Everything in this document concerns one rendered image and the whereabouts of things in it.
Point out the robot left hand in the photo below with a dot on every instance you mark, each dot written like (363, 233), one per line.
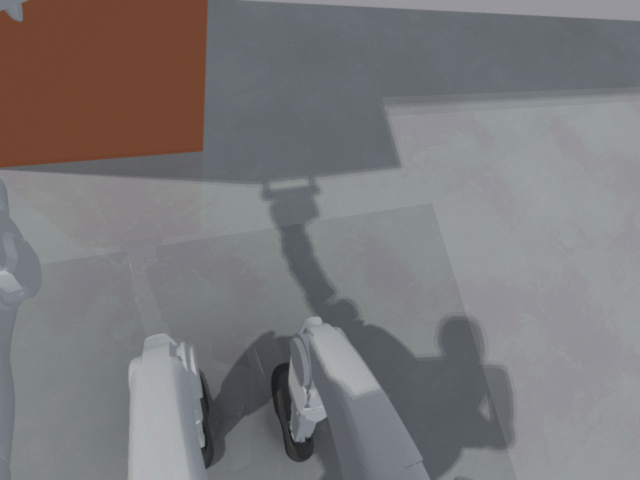
(13, 8)

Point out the right robot thigh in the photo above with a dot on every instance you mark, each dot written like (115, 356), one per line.
(371, 441)

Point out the robot left foot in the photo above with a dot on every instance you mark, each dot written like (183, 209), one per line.
(207, 450)

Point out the cabinet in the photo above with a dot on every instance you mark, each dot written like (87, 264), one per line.
(101, 79)

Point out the left robot upper arm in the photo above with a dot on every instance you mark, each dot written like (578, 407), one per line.
(20, 279)

